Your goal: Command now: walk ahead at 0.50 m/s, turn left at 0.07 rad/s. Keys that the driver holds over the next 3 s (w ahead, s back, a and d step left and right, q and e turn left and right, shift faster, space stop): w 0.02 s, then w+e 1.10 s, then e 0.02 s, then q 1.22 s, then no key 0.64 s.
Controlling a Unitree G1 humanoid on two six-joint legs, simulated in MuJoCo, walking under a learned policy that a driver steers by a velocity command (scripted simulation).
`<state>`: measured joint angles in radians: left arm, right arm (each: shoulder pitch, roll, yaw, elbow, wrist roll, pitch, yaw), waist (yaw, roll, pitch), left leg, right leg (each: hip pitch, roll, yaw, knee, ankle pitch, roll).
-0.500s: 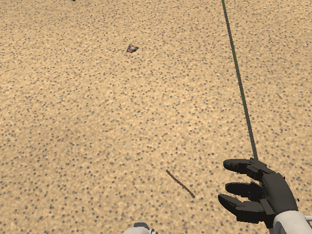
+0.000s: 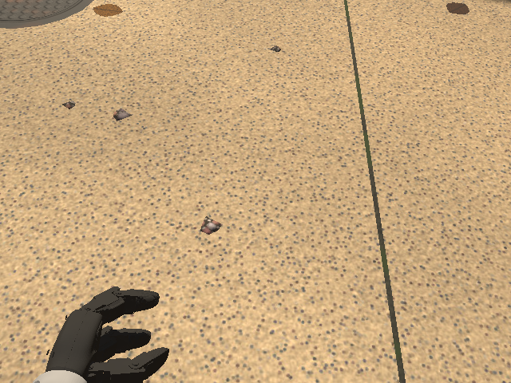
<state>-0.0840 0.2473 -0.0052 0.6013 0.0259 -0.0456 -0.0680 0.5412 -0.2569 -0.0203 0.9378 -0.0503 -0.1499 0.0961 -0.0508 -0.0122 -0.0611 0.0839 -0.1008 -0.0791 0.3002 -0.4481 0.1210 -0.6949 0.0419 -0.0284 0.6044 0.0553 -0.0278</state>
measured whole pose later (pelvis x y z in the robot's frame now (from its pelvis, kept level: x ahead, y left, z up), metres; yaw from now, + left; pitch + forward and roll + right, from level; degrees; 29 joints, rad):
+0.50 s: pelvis +0.33 +0.01 +0.00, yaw -14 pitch +4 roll +0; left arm 0.43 0.29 0.06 0.79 -0.02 -0.05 0.01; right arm 0.03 -0.25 0.00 0.58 0.00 -0.12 -0.01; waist 0.09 -0.02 -0.02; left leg -0.52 -0.01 -0.06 0.56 -0.13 0.00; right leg -0.21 0.10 0.19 0.77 -0.51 -0.04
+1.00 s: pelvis +0.55 -0.12 -0.01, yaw -32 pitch +3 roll +2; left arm 0.08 0.29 0.06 0.58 -0.02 -0.02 -0.04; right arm 0.32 -0.32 -0.08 0.81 0.01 -0.06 -0.01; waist -0.06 -0.01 0.03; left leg -0.15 0.10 0.11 0.84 -0.49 -0.06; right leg -0.53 0.00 -0.03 0.67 -0.18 -0.08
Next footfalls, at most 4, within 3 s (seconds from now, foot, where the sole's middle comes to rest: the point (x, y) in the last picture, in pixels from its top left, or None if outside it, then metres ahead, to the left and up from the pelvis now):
0.04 right None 0.21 -0.09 -0.76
0.46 left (203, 379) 0.50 0.10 -0.76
0.96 right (338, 336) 0.61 -0.26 -0.76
1.40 left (318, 240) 0.92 -0.25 -0.76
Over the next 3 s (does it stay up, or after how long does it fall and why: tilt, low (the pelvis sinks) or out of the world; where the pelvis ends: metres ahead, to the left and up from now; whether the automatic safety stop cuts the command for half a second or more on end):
stays up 0.77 -0.27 0.01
